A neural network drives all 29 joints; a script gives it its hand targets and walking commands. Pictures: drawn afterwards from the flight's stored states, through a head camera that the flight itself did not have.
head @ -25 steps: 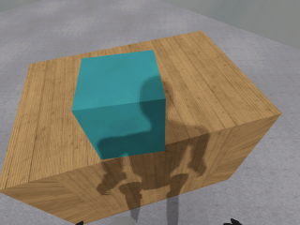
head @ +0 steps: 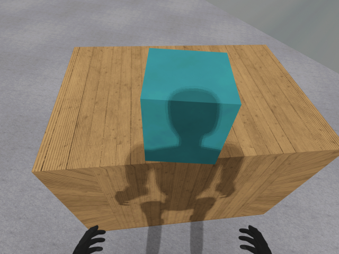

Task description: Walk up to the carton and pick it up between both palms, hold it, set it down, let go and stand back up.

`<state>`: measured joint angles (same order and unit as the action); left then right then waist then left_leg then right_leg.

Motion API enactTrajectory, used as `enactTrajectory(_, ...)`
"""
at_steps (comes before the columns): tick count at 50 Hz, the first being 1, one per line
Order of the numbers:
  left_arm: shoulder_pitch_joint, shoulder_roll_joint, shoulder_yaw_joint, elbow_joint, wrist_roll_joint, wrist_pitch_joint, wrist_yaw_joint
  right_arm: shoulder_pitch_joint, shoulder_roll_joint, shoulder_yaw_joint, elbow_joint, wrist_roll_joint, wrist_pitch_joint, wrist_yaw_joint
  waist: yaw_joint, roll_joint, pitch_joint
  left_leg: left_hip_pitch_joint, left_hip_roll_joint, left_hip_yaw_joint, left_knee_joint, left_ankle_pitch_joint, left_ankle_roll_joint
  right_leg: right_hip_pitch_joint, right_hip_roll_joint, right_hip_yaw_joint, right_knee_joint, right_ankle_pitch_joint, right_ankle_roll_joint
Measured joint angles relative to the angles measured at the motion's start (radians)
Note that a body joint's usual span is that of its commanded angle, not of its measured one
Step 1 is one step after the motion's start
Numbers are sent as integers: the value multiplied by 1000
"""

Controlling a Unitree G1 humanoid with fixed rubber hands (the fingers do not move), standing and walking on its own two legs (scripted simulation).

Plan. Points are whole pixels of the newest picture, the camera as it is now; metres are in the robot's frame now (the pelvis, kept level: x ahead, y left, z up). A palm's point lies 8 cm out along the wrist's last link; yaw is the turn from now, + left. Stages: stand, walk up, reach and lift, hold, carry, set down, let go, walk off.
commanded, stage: walk up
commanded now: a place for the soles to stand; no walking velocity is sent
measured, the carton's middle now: (184, 109) +0.48 -0.03 +0.06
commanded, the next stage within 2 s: none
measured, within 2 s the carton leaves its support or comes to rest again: neither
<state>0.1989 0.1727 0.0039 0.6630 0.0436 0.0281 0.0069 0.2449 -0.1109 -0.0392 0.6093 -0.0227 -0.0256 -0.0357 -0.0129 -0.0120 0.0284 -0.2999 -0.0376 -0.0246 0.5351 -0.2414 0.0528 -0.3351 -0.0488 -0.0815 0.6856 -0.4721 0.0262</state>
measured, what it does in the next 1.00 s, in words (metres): steps on the spot: right foot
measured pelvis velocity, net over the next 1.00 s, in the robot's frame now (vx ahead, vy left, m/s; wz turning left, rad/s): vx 0.01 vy -0.02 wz -0.07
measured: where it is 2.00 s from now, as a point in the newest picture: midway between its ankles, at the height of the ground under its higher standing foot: outside the picture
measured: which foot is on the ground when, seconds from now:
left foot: down 0.00-1.00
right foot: up 0.00-0.06, down 0.08-1.00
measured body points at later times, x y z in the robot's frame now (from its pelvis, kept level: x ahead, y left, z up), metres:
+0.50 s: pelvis -0.02 -0.02 +0.00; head -0.02 -0.02 +0.45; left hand +0.08 +0.20 -0.12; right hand +0.06 -0.25 -0.12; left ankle +0.02 +0.09 -0.74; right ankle -0.01 -0.13 -0.74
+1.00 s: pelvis +0.01 -0.02 +0.00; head +0.02 -0.02 +0.45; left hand +0.11 +0.21 -0.12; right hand +0.11 -0.24 -0.12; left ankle +0.02 +0.09 -0.74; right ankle -0.01 -0.13 -0.74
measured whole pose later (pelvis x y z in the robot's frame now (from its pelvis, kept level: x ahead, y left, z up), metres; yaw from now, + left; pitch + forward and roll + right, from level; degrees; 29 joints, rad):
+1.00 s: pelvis +0.01 -0.02 +0.00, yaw -4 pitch +0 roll +0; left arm 0.32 0.16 0.02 0.75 0.01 -0.02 0.00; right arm 0.28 -0.15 -0.01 0.73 -0.02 -0.02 -0.01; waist 0.00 0.00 0.01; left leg -0.21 -0.01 0.03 0.46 -0.24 0.02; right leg -0.18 0.00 -0.01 0.45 -0.27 0.00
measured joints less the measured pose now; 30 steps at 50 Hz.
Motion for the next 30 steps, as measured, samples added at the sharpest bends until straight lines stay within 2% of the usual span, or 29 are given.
enactTrajectory(3,-2,-6,0,12,-7,0,2,5,3,-2,2,-9,6,4,3,0,2,-12,-7,6,-3,13,-3,37,10,20,-68,56,9)
enactTrajectory(6,-1,-25,-1,29,-9,-10,2,-8,-11,-3,18,-6,12,15,12,15,11,-17,1,16,17,10,-11,80,26,25,-165,232,-12)
enactTrajectory(8,17,-38,-5,38,-8,-17,1,-4,-20,-2,25,0,13,26,10,34,0,-5,9,11,7,15,-18,93,35,21,-176,234,-23)
enactTrajectory(17,96,-28,8,57,-38,-33,-23,67,-22,19,57,-12,9,44,4,26,-47,30,23,17,-36,37,-39,111,49,28,-192,226,-41)
enactTrajectory(30,147,-10,16,67,-35,-42,-22,105,-38,24,99,-4,1,41,10,8,-31,44,30,31,-56,30,-39,123,56,43,-218,229,-42)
